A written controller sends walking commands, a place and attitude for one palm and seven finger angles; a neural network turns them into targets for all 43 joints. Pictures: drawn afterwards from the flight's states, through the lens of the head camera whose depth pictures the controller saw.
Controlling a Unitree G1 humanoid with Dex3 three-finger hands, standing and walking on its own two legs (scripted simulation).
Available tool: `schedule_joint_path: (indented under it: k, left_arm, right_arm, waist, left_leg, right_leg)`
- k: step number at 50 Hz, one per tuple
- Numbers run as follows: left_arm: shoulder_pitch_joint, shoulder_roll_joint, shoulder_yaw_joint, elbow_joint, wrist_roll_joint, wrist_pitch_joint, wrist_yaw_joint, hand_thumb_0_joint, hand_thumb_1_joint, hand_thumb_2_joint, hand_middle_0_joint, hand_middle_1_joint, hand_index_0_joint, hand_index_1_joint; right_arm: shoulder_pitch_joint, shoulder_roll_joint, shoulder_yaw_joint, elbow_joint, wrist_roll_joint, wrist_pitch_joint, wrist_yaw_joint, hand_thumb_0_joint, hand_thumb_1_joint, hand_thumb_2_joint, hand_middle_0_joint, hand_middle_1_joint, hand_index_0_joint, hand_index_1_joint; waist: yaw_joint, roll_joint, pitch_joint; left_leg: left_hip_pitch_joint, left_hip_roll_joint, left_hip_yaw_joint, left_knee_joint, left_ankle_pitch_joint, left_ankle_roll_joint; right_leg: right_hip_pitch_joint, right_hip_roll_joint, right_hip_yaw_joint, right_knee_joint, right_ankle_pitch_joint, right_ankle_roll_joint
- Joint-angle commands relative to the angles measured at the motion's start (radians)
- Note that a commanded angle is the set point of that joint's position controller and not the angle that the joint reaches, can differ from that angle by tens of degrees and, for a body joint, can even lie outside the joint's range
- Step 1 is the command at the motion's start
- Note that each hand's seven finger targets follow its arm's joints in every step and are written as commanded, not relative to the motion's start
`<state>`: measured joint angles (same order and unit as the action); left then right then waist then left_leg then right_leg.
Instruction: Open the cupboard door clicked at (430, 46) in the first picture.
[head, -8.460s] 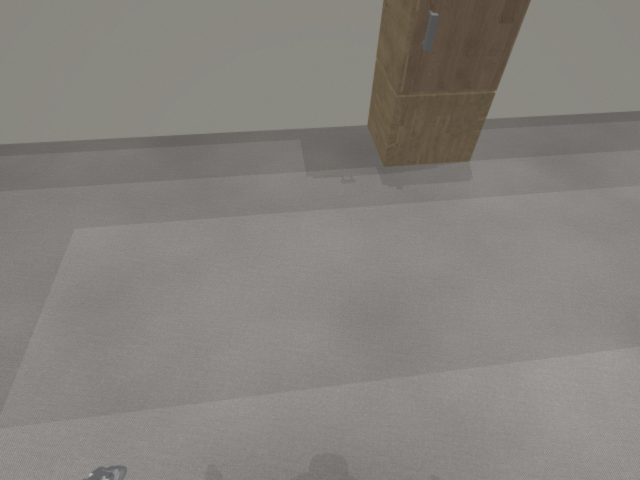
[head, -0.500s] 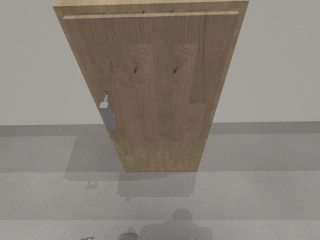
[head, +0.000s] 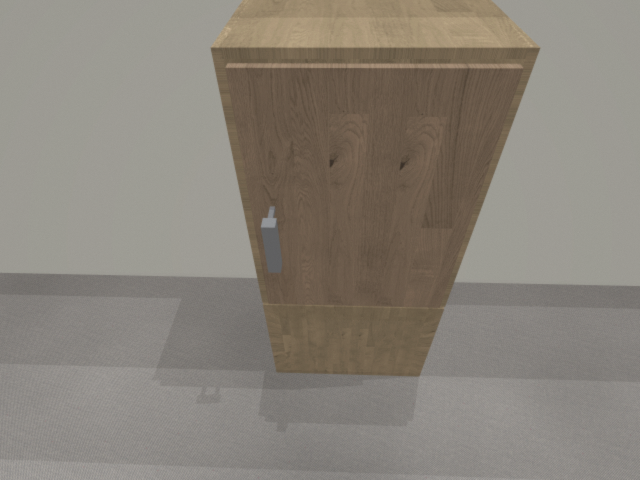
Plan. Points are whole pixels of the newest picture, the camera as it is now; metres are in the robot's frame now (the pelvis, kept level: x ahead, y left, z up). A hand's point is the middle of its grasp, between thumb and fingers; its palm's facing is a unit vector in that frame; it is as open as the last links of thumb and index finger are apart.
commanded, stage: come to a stop and stand still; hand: left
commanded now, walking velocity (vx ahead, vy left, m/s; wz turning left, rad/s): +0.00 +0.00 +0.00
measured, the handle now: (273, 239) +0.57 +0.15 -0.07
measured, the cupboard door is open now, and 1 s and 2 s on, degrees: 0 0 0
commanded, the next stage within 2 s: look again from close up in 0.20 s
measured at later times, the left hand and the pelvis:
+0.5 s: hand out of the picture +0.03 +0.17 -0.16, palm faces +0.02 -0.98 -0.20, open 7.4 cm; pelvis +0.02 +0.00 +0.01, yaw +1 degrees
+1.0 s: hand (204, 448) +0.18 +0.18 -0.08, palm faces +0.29 -0.95 -0.16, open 7.4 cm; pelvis +0.05 -0.02 +0.01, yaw +3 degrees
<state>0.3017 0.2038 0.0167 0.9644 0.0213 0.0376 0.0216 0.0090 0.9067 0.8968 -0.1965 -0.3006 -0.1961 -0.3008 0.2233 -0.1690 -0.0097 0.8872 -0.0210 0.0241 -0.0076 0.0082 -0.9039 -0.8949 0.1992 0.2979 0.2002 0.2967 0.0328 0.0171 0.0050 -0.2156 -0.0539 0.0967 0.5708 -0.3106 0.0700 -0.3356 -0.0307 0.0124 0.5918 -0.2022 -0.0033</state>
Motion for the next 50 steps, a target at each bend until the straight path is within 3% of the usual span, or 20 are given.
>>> schedule_joint_path:
  k: [1, 8, 13, 16, 22, 30, 43, 44, 45, 46, 47, 48, 49, 50]
  left_arm:
    - [-0.005, 0.098, 0.014, -0.060, 0.004, -0.036, 0.003, 0.000, 0.900, 0.900, -0.200, -0.300, -0.200, -0.300]
    - [0.017, 0.078, 0.005, -0.019, 0.000, -0.050, 0.006, 0.000, 0.900, 0.900, -0.200, -0.300, -0.200, -0.300]
    - [0.019, 0.067, -0.003, 0.017, -0.001, -0.052, 0.006, 0.000, 0.900, 0.900, -0.200, -0.300, -0.200, -0.300]
    - [0.027, 0.057, -0.007, 0.038, -0.005, -0.056, 0.007, 0.000, 0.900, 0.900, -0.200, -0.300, -0.200, -0.300]
    - [0.014, 0.051, -0.012, 0.070, -0.008, -0.062, 0.011, 0.000, 0.900, 0.900, -0.200, -0.300, -0.200, -0.300]
    - [0.006, 0.047, -0.011, 0.089, -0.011, -0.066, 0.013, 0.000, 0.900, 0.900, -0.200, -0.300, -0.200, -0.300]
    - [-0.013, 0.062, -0.008, 0.090, -0.011, -0.068, 0.015, 0.000, 0.900, 0.900, -0.200, -0.300, -0.200, -0.300]
    - [0.101, 0.083, 0.001, 0.138, -0.003, -0.079, 0.060, 0.000, 0.900, 0.900, -0.200, -0.300, -0.200, -0.300]
    - [-0.711, 0.365, 0.210, -1.394, -0.185, -0.292, 0.058, 0.000, 0.877, 0.890, -0.202, -0.315, -0.202, -0.315]
    - [-0.195, 0.263, 0.157, -1.117, -0.104, -0.244, 0.078, 0.000, 0.853, 0.880, -0.203, -0.330, -0.203, -0.330]
    - [0.079, 0.031, 0.065, -0.908, -0.161, -0.117, 0.095, 0.000, 0.830, 0.870, -0.205, -0.345, -0.205, -0.345]
    - [-0.021, -0.005, 0.057, -0.869, -0.180, -0.133, 0.076, 0.000, 0.807, 0.860, -0.207, -0.360, -0.207, -0.360]
    - [-0.092, 0.017, 0.090, -0.861, -0.197, -0.198, 0.045, 0.000, 0.783, 0.850, -0.208, -0.375, -0.208, -0.375]
    - [-0.030, 0.069, 0.174, -0.775, -0.207, -0.270, 0.008, 0.000, 0.760, 0.840, -0.210, -0.390, -0.210, -0.390]
  right_arm:
    - [0.011, -0.148, -0.038, -0.053, 0.003, -0.028, -0.006, 0.000, -0.900, -0.900, 0.200, 0.300, 0.200, 0.300]
    - [0.057, -0.133, -0.022, 0.018, 0.004, -0.047, -0.009, 0.000, -0.900, -0.900, 0.200, 0.300, 0.200, 0.300]
    - [0.082, -0.123, -0.012, 0.069, 0.006, -0.047, -0.011, 0.000, -0.900, -0.900, 0.200, 0.300, 0.200, 0.300]
    - [0.099, -0.119, -0.007, 0.098, 0.007, -0.053, -0.014, 0.000, -0.900, -0.900, 0.200, 0.300, 0.200, 0.300]
    - [0.124, -0.097, 0.002, 0.144, 0.010, -0.061, -0.020, 0.000, -0.900, -0.900, 0.200, 0.300, 0.200, 0.300]
    - [0.132, -0.083, 0.004, 0.179, 0.011, -0.067, -0.026, 0.000, -0.900, -0.900, 0.200, 0.300, 0.200, 0.300]
    - [0.111, -0.087, 0.003, 0.202, 0.010, -0.067, -0.032, 0.000, -0.900, -0.900, 0.200, 0.300, 0.200, 0.300]
    - [0.025, -0.119, -0.005, 0.138, 0.021, -0.071, -0.025, 0.000, -0.900, -0.900, 0.200, 0.300, 0.200, 0.300]
    - [0.035, -0.272, -0.035, -0.215, 0.068, -0.218, -0.057, 0.000, -0.900, -0.900, 0.200, 0.300, 0.200, 0.300]
    - [-0.042, -0.198, -0.018, -0.175, 0.041, -0.304, -0.090, 0.000, -0.900, -0.900, 0.200, 0.300, 0.200, 0.300]
    - [-0.045, -0.150, -0.023, -0.160, 0.050, -0.320, -0.079, 0.000, -0.900, -0.900, 0.200, 0.300, 0.200, 0.300]
    - [-0.016, -0.175, -0.027, -0.141, 0.054, -0.324, -0.065, 0.000, -0.900, -0.900, 0.200, 0.300, 0.200, 0.300]
    - [-0.041, -0.208, -0.045, -0.208, 0.040, -0.333, -0.055, 0.000, -0.900, -0.900, 0.200, 0.300, 0.200, 0.300]
    - [-0.022, -0.224, -0.061, -0.221, 0.027, -0.333, -0.048, 0.000, -0.900, -0.900, 0.200, 0.300, 0.200, 0.300]
  waist:
    - [-0.030, -0.063, 0.091]
    - [-0.030, 0.011, 0.043]
    - [-0.031, -0.024, 0.083]
    - [-0.030, 0.004, 0.071]
    - [-0.034, -0.009, 0.061]
    - [-0.037, -0.028, 0.033]
    - [-0.037, -0.020, 0.033]
    - [0.004, -0.104, -0.006]
    - [-0.098, 0.099, -0.496]
    - [-0.018, 0.282, -0.432]
    - [-0.039, 0.224, -0.221]
    - [-0.087, 0.050, -0.037]
    - [-0.094, -0.026, 0.061]
    - [-0.085, -0.138, 0.026]
  left_leg:
    - [-0.160, 0.157, -0.235, -0.298, -0.240, -0.002]
    - [-0.106, 0.156, -0.229, -0.330, -0.163, -0.006]
    - [-0.129, 0.152, -0.223, -0.334, -0.161, -0.010]
    - [-0.105, 0.151, -0.215, -0.328, -0.114, -0.011]
    - [-0.059, 0.151, -0.183, -0.289, 0.042, -0.016]
    - [-0.001, 0.150, -0.156, -0.249, 0.155, -0.020]
    - [0.040, 0.154, -0.145, -0.236, 0.230, -0.029]
    - [0.012, 0.181, -0.104, -0.041, 0.390, -0.055]
    - [0.186, 0.057, -0.144, -0.157, 0.502, -0.070]
    - [0.252, 0.094, -0.121, -0.155, 0.641, -0.077]
    - [0.119, 0.099, -0.134, -0.161, 0.574, -0.120]
    - [0.024, 0.095, -0.147, -0.129, 0.441, -0.111]
    - [-0.091, 0.076, -0.155, -0.066, 0.282, -0.088]
    - [-0.177, 0.063, -0.145, -0.003, 0.181, -0.078]
  right_leg:
    - [0.042, -0.024, 0.081, -0.148, -0.150, -0.034]
    - [0.081, -0.034, 0.085, -0.158, -0.075, -0.038]
    - [0.093, -0.047, 0.093, -0.179, -0.087, -0.038]
    - [0.105, -0.051, 0.096, -0.178, -0.045, -0.040]
    - [0.136, -0.061, 0.086, -0.173, 0.051, -0.042]
    - [0.156, -0.070, 0.092, -0.165, 0.146, -0.045]
    - [0.178, -0.073, 0.095, -0.168, 0.229, -0.051]
    - [0.200, -0.121, 0.096, -0.114, 0.641, -0.021]
    - [0.279, -0.017, 0.033, -0.066, 0.442, -0.040]
    - [0.202, 0.024, 0.017, -0.045, 0.174, -0.061]
    - [0.088, 0.016, -0.055, -0.040, 0.007, -0.041]
    - [-0.013, 0.017, -0.080, -0.057, 0.005, -0.024]
    - [-0.083, 0.015, -0.094, -0.065, 0.004, -0.020]
    - [-0.131, 0.016, -0.104, -0.038, -0.032, -0.017]
